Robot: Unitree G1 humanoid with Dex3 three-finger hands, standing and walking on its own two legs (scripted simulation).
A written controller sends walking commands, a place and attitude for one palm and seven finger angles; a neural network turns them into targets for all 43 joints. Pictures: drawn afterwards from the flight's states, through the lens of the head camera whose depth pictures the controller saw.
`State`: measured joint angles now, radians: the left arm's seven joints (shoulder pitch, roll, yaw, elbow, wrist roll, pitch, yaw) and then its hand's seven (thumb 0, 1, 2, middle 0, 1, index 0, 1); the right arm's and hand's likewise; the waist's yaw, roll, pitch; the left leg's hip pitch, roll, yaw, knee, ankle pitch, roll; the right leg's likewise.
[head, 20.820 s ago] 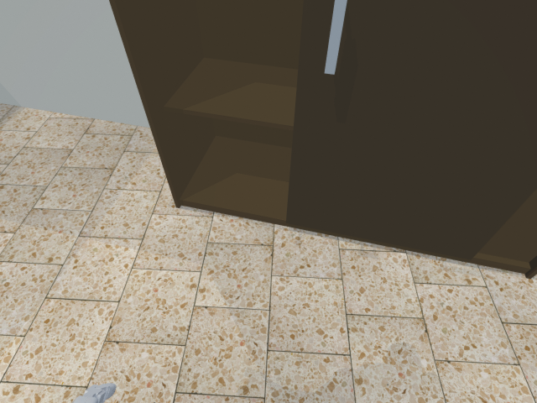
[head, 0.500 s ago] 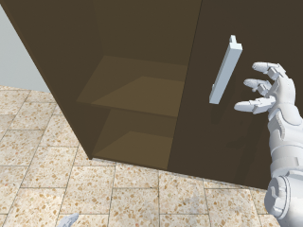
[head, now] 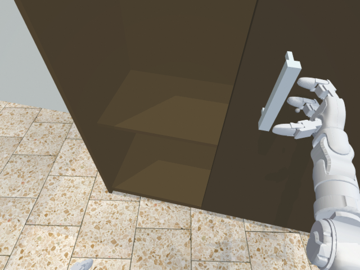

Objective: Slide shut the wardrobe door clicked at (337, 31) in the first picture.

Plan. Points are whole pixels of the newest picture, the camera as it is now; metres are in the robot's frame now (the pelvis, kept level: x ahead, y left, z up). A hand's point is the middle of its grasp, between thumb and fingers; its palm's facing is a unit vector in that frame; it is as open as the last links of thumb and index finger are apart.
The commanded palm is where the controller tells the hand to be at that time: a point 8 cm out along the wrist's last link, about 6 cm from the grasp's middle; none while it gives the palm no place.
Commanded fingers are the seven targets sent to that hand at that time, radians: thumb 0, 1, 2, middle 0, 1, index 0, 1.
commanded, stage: feel for the door with the fingertips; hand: right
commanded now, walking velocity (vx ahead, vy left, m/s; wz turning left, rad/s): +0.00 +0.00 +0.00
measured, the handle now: (275, 93) +0.51 -0.16 +0.15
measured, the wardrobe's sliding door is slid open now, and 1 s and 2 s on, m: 0.53 0.53 0.53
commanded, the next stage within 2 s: slide the fingers in behind the handle in 0.40 s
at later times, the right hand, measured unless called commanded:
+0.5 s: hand (304, 106) +0.46 -0.21 +0.15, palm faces +0.11 +0.99 +0.00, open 13.5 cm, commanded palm +0.45 -0.25 +0.15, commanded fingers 0.00 0.50 -0.30 0.30 1.20 0.30 1.20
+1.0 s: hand (295, 109) +0.45 -0.19 +0.15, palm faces +0.08 +1.00 +0.01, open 13.9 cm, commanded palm +0.42 -0.23 +0.15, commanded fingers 0.00 0.50 -0.30 0.30 1.20 0.30 1.20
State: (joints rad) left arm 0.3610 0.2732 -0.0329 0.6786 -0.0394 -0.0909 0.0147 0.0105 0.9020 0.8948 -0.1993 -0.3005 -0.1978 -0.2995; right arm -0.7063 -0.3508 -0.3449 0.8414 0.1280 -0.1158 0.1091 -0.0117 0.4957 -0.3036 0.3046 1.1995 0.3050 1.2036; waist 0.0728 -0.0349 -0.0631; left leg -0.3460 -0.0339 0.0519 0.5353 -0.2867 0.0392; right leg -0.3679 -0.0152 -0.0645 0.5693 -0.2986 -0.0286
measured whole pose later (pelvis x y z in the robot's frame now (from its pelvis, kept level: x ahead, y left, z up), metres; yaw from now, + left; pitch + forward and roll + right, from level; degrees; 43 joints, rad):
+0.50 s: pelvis -0.01 -0.01 +0.00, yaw -1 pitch +8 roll +1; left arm 0.39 0.30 -0.04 0.72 -0.04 -0.11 0.03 0.01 0.90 0.89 -0.20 -0.30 -0.20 -0.30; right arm -0.92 -0.45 -0.35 1.12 0.11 -0.18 0.17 -0.01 0.50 -0.30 0.36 1.25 0.37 1.25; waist 0.10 -0.02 -0.05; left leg -0.43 -0.02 0.08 0.57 -0.28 0.03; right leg -0.47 -0.01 -0.04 0.62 -0.29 -0.04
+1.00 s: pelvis -0.01 -0.02 +0.00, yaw +0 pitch +7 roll +1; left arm 0.39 0.28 -0.03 0.70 -0.03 -0.12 -0.01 0.01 0.90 0.89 -0.20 -0.30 -0.20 -0.30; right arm -0.79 -0.33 -0.30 0.94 0.13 -0.17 0.10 -0.01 0.50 -0.30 0.31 1.21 0.31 1.21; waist 0.08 -0.03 -0.08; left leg -0.41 -0.01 0.05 0.57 -0.29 0.01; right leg -0.43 0.00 -0.07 0.62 -0.31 -0.05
